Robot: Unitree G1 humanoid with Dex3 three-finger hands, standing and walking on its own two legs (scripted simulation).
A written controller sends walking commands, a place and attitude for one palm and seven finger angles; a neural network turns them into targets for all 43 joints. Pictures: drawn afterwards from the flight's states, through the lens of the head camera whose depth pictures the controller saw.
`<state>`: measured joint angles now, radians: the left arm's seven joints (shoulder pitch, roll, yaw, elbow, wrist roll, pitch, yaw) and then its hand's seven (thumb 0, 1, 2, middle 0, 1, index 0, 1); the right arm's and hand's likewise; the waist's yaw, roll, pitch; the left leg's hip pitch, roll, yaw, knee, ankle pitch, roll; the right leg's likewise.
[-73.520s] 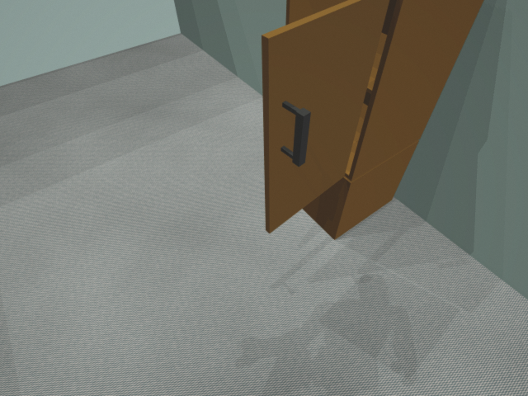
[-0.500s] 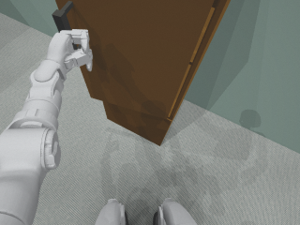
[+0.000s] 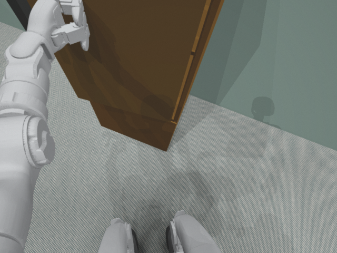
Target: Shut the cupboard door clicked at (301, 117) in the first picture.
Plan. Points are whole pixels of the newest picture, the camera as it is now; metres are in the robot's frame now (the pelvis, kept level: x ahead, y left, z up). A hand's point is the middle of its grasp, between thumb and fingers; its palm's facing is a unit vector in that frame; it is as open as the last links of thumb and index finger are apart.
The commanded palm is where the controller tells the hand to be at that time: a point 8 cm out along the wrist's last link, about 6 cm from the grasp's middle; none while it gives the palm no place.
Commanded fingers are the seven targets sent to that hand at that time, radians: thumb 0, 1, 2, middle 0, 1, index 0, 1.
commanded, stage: push the door shut along its arc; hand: left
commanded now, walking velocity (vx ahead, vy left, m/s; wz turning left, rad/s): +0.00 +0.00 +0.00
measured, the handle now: (35, 14) +0.62 +0.18 +0.12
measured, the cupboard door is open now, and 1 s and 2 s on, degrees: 7 3 3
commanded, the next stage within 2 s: pull the fist back off the door in 0.02 s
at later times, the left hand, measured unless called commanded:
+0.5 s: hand (99, 30) +0.57 +0.06 +0.11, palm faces +0.10 -1.00 -0.01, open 3.0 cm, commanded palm +0.53 +0.11 +0.12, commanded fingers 0.00 0.90 0.90 -1.30 -1.50 -1.30 -1.50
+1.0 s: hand (100, 63) +0.48 +0.06 +0.12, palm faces +0.09 -1.00 -0.01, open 3.1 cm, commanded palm +0.46 +0.11 +0.12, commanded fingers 0.00 0.90 0.90 -1.30 -1.50 -1.30 -1.50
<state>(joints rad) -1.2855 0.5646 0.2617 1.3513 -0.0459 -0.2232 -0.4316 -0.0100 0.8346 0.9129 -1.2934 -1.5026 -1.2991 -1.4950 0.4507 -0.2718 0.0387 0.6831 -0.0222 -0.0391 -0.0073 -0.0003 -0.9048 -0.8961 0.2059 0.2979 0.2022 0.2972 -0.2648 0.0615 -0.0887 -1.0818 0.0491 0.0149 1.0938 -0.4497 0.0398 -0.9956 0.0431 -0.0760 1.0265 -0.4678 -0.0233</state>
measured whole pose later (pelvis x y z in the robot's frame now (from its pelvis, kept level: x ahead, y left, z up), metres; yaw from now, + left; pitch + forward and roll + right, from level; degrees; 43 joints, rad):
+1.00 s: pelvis +0.02 -0.02 +0.03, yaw +2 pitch +16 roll +0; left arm -0.76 0.12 0.17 1.02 -0.04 -0.43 0.16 0.02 0.90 0.90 -1.30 -1.50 -1.30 -1.50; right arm 0.35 -0.26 -0.04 0.65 -0.04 0.02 0.06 0.00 -0.91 -0.90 0.20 0.30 0.20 0.30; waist -0.12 0.04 -0.12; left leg -0.75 0.03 0.03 0.89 -0.41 0.01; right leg -0.70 0.03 -0.05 0.88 -0.46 -0.04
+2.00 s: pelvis +0.03 +0.00 +0.09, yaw +2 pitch -3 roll +0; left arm 0.17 0.27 0.12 -0.09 -0.07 -0.05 0.07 0.02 0.90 0.90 -0.87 -1.04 -0.88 -1.03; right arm 0.16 -0.22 0.06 0.57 0.02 0.00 -0.07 0.01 -0.91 -0.90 0.20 0.30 0.20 0.30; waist 0.05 0.07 -0.01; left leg -0.14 -0.01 0.04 0.42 -0.23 0.03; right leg -0.09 0.01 -0.04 0.40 -0.27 -0.02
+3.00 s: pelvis +0.02 +0.00 +0.08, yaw +2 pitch -1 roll -1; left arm 0.50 0.36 0.38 -0.36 -0.07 -0.14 0.10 0.02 0.89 0.90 -0.21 -0.30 -0.21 -0.30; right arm 0.19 -0.25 0.00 0.61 0.01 -0.01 -0.07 0.01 -0.90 -0.90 0.20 0.30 0.20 0.30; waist 0.03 0.09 -0.03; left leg -0.23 0.00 0.04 0.48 -0.24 0.04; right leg -0.14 0.02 -0.04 0.40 -0.25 -0.01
